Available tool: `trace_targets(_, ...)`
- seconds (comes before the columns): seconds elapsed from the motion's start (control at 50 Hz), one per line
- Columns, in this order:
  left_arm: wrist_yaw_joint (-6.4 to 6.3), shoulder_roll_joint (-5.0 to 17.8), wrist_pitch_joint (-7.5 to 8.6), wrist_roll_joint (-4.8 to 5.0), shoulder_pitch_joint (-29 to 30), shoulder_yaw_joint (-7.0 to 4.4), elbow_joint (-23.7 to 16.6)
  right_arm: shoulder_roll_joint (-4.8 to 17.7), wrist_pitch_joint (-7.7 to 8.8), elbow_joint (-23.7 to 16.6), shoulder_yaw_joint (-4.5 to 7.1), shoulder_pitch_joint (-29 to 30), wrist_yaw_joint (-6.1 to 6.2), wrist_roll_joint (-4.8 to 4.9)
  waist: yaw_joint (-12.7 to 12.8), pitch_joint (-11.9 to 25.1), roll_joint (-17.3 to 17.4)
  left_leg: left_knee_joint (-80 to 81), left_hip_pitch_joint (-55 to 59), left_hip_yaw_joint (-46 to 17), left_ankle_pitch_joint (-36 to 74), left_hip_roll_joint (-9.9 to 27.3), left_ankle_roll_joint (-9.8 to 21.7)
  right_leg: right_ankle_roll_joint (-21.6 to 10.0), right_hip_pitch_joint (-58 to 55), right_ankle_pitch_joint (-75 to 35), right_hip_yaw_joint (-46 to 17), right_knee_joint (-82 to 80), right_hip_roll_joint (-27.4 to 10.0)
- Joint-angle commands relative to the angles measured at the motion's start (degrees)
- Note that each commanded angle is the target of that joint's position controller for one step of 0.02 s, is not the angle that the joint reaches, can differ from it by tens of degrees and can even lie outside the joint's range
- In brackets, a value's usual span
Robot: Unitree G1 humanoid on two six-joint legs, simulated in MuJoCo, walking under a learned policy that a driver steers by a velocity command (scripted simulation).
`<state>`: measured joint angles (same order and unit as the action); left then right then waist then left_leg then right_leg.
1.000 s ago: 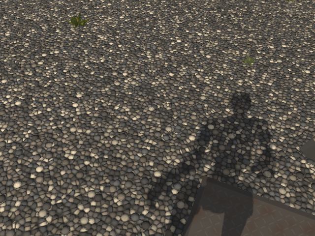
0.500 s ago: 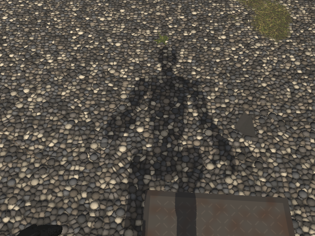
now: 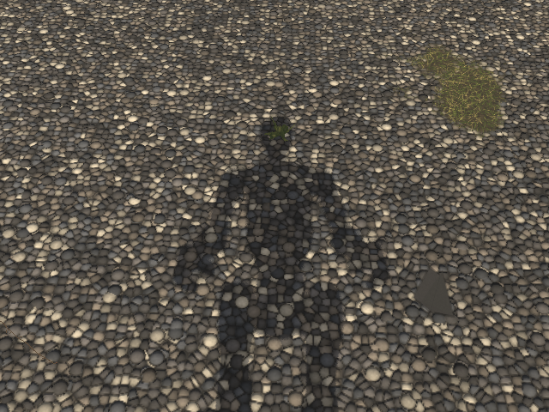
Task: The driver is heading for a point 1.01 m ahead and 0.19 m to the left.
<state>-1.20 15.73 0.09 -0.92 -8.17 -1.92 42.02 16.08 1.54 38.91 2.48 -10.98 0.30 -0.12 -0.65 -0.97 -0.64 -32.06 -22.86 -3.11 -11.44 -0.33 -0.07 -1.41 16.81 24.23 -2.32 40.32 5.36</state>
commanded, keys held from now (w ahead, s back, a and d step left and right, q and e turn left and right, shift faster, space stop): q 0.62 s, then no key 0.10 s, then e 0.06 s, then w+e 0.22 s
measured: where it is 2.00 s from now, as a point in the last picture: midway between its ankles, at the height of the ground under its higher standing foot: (281, 385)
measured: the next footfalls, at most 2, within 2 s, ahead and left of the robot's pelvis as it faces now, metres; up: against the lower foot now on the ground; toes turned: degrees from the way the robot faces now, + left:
right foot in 0.24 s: +0.07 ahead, -0.13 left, +0.00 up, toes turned +13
left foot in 0.72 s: -0.01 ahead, +0.11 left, +0.00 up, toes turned +27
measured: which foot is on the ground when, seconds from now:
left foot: down 0.00-0.24, up 0.26-0.70, down 0.72-1.00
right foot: up 0.00-0.22, down 0.24-0.72, up 0.74-1.00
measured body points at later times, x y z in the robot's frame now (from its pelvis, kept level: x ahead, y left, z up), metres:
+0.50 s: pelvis +0.01 -0.04 +0.01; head +0.04 -0.06 +0.46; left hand +0.05 +0.26 -0.08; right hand +0.23 -0.28 -0.10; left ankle -0.04 +0.11 -0.65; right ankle +0.03 -0.14 -0.73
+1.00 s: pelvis +0.01 +0.02 +0.02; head +0.02 +0.04 +0.47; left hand -0.01 +0.33 -0.10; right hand +0.23 -0.17 -0.08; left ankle -0.05 +0.10 -0.73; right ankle +0.09 -0.12 -0.66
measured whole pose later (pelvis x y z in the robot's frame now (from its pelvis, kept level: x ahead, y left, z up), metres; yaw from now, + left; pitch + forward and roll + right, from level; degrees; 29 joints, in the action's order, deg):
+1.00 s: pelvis +0.01 +0.02 +0.02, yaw +22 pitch +1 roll +0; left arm -0.3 18.4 -0.4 1.5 -14.9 -5.2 46.0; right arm 13.3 2.6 40.9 2.6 -13.5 1.1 -0.7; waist 0.4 0.1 -2.0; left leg -16.9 -6.3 5.0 -11.8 -0.3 2.4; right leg 2.5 30.3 13.8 -3.1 56.0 -2.7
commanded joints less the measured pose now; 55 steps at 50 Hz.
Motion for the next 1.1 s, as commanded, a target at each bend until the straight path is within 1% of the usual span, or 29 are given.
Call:
trace_targets(0.02,-0.48,6.33,-0.83,0.75,0.77,-2.38,-5.19,10.27,0.25,-3.09,3.1,-6.32,0.64,-0.37,-2.21,9.67,11.55,10.49,20.21,-28.38,28.61,19.53,17.73,2.7,15.45,14.83,-3.48,21.74,-0.57)
trace_targets(0.06,-0.38,5.56,-1.41,1.14,-0.12,-2.35,-4.9,10.95,-0.25,-4.58,3.76,-0.61,1.22,0.51,0.45,8.02,7.27,10.19,15.91,-21.42,24.29,14.7,12.96,3.5,14.84,8.62,-3.63,17.43,-2.99)
trace_targets(0.08,-0.46,4.87,-1.4,1.17,0.0,-2.23,-4.7,10.42,-1.02,-5.01,3.83,1.02,1.43,0.94,0.83,7.58,7.57,10.43,14.42,-19.45,21.65,12.32,11.28,4.14,13.1,6.34,-2.43,12.24,-2.92)
trace_targets(0.12,-0.1,3.64,-1.08,1.37,-0.76,-1.98,-4.2,10.53,-2.66,-5.52,4.22,1.73,1.69,0.79,0.77,8.52,9.88,10.48,11.51,-18.03,20.13,9.7,10.55,5.18,7.62,2.15,-0.58,6.13,-1.39)
trace_targets(0.18,0.87,4.37,-0.42,1.64,-2.51,-2.33,-3.88,10.96,-3.76,-6.09,4.76,1.82,1.86,0.99,0.55,9.65,11.85,10.59,9.99,-20.02,13.92,9.08,10.18,4.7,2.1,-3.56,-0.36,-3.48,-0.98)
trace_targets(0.22,1.2,4.96,-0.06,1.3,-5.8,-3.02,-2.86,10.55,-4.21,-6.63,4.69,3.31,2.08,1.67,2.54,9.03,11.23,9.15,5.7,-20.04,6.04,6.94,7.82,3.01,-4.97,-11.22,1.18,-14.6,-0.96)
trace_targets(0.24,0.89,7.5,-0.13,0.71,-7.42,-3.94,-2.69,9.08,-4.13,-6.49,4.31,1.96,2.15,1.59,2.5,8.54,8.07,5.84,0.19,-18.16,-2.63,4.34,4.96,0.83,-10.23,-12.09,-2.24,-18.0,-5.83)
trace_targets(0.26,0.33,13.21,-0.6,-0.66,-7.7,-5.23,-3.53,5.1,-3.88,-7.17,3.29,0.68,1.91,0.76,1.19,6.76,-6.8,-8.15,-10.99,-9.45,-17.11,-3.66,1.05,-5.5,-13.91,-10.69,-18.36,-23.66,-20.28)
trace_targets(0.28,0.66,14.51,-0.23,-2.79,-5.39,-5.4,-4.25,7.8,-2.87,-8.48,4.2,1.3,1.9,0.53,0.97,4.34,-15.47,-21.1,-14.48,-6.01,-24.37,-4.71,-1.02,-13.46,-5.79,-13.56,-29.98,-27.0,-29.4)
trace_targets(0.3,0.29,11.0,0.48,-2.65,-1.27,-4.34,-6.14,11.2,-2.65,-7.0,5.36,0.25,1.86,0.6,-0.18,2.59,-9.56,-29.61,-13.53,-7.87,-20.96,-2.25,-1.58,-14.11,-4.14,-14.29,-26.34,-26.93,-27.52)
trace_targets(0.32,-0.03,8.33,0.88,-1.56,2.1,-3.64,-6.45,11.75,-3.09,-5.1,5.85,-1.53,1.91,0.88,-1.71,1.24,-6.14,-32.71,-13.67,-7.26,-17.1,-2.08,-2.1,-11.19,-3.67,-15.23,-19.41,-25.51,-23.54)
trace_targets(0.34,-0.36,7.25,1.09,-0.48,3.68,-3.33,-6.97,10.54,-3.72,-3.47,5.76,-3.34,2.31,0.7,-2.04,1.14,-4.89,-35.13,-14.29,-6.51,-13.75,-1.83,-3.0,-9.08,-5.36,-16.0,-14.67,-24.57,-20.45)
trace_targets(0.36,-0.67,6.67,1.16,0.18,3.62,-3.04,-6.77,9.4,-4.13,-3.25,5.49,-3.61,2.37,0.63,-1.44,0.74,-5.24,-37.97,-15.18,-6.0,-11.74,-1.58,-3.99,-9.12,-6.42,-21.21,-11.85,-23.78,-19.87)
trace_targets(0.4,-1.3,6.27,0.77,0.0,1.1,-2.8,-6.22,7.96,-4.22,-4.41,4.99,-1.81,2.11,1.25,0.01,1.28,-5.87,-38.57,-15.24,-3.37,-9.46,-1.28,-5.46,-9.95,-8.46,-27.58,-6.73,-23.26,-18.55)
trace_targets(0.46,-1.95,7.61,-0.11,-0.13,-3.47,-3.41,-5.02,6.33,-4.14,-6.99,4.02,2.82,1.6,1.54,3.22,2.22,-7.15,-30.71,-17.35,-1.64,-9.02,0.62,-7.09,-11.47,-15.98,-30.81,-5.29,-22.75,-20.39)
trace_targets(0.52,-1.69,9.73,-0.6,0.12,-3.68,-4.33,-4.75,5.3,-4.25,-8.36,3.25,4.12,0.64,1.18,3.95,3.25,-7.91,-23.23,-13.24,0.62,-10.59,2.66,-7.06,-12.24,-17.14,-32.14,-3.35,-22.63,-22.3)
trace_targets(0.62,-0.32,11.8,-0.72,1.15,-2.05,-5.37,-4.49,5.76,-4.81,-9.44,3.25,4.04,-0.57,1.3,3.48,3.75,-9.07,-11.5,-3.05,5.62,-10.99,2.34,-4.35,-11.71,-13.64,-36.33,0.99,-20.89,-23.54)
trace_targets(0.68,0.13,11.85,-0.55,2.9,-0.84,-5.31,-3.55,5.12,-5.01,-8.59,3.45,0.95,-1.15,1.2,0.69,4.52,-8.24,4.0,5.82,7.01,-3.07,0.35,-0.4,-8.89,-12.15,-36.1,2.46,-15.51,-22.63)
trace_targets(0.7,0.28,10.23,-0.35,3.16,-2.64,-4.76,-2.41,6.38,-4.91,-7.74,3.92,-1.12,-0.92,0.93,-0.13,5.2,-5.91,11.34,12.76,6.12,4.86,-0.5,1.46,-5.73,-8.69,-32.01,4.6,-11.76,-20.68)
trace_targets(0.72,0.54,7.16,-0.01,1.33,-4.56,-3.71,-2.14,10.3,-4.74,-7.68,4.95,-3.33,-0.24,0.85,0.28,8.2,3.12,11.62,24.4,-3.38,22.06,6.41,3.89,-0.56,0.61,-19.4,9.15,-2.18,-16.66)
trace_targets(0.74,1.09,3.23,0.43,-1.39,-3.73,-1.76,-4.6,14.43,-4.23,-9.31,4.98,-1.51,0.44,-0.47,1.46,9.01,18.45,9.52,29.5,-20.27,40.6,21.43,13.91,4.85,15.34,11.91,10.43,10.37,-9.41)
trace_targets(0.76,0.61,7.06,0.03,-0.27,-0.33,-3.08,-4.05,8.98,-2.98,-8.62,3.53,-2.65,0.08,-1.71,-2.68,11.83,10.79,10.21,23.49,-18.53,36.59,23.63,19.79,5.97,14.31,15.09,2.73,18.62,-10.08)
trace_targets(0.78,0.67,8.01,-0.5,1.35,-0.47,-3.37,-3.33,6.28,-1.88,-7.53,2.26,-0.09,-0.26,-1.98,-1.0,9.45,9.11,11.12,20.36,-12.9,31.41,19.74,17.71,5.83,13.01,12.4,0.74,20.04,-10.92)
trace_targets(0.8,0.72,7.9,-0.8,1.66,-2.3,-3.49,-2.08,6.44,-1.35,-6.04,2.54,0.66,-0.33,-0.96,-0.26,8.38,9.13,13.18,20.86,-10.28,17.59,16.3,14.66,5.62,14.55,9.06,1.29,19.25,-10.8)
trace_targets(0.82,0.67,9.32,-1.03,1.42,-2.18,-3.97,-1.45,7.92,-1.15,-4.96,3.05,-0.3,-0.21,0.15,-1.33,6.27,9.64,15.78,21.3,-10.65,5.45,15.79,13.49,5.61,17.44,5.36,2.01,20.53,-10.39)
trace_targets(0.84,0.79,10.03,-1.15,1.59,-2.06,-4.3,-1.21,8.38,-0.96,-3.97,3.04,-0.76,0.1,0.38,-1.51,4.0,9.74,18.58,19.34,-10.62,-3.78,15.29,13.04,5.35,18.17,0.92,1.42,21.57,-10.34)
trace_targets(0.88,0.94,9.7,-0.73,2.57,-1.74,-4.4,-1.14,7.73,-0.13,-3.06,2.8,-1.0,0.67,-0.24,-1.53,0.89,9.75,23.01,19.13,-11.08,-14.13,15.46,12.17,4.53,21.05,-4.98,0.29,21.45,-9.62)
trace_targets(0.96,0.73,7.29,0.8,2.54,-1.21,-4.15,-1.05,6.42,2.21,-1.03,2.85,-2.28,1.28,-0.75,-1.48,-1.3,7.25,25.57,23.46,-7.02,-10.16,16.54,10.87,3.59,25.61,-11.49,-3.57,15.96,-9.52)
trace_targets(1.1,2.17,4.33,1.16,2.23,0.71,-2.92,-2.78,8.59,3.13,1.96,4.27,-3.41,0.76,-0.02,-2.09,-3.52,5.61,27.43,22.1,1.4,-4.31,18.28,11.23,3.89,24.04,-15.64,-0.86,6.29,-11.85)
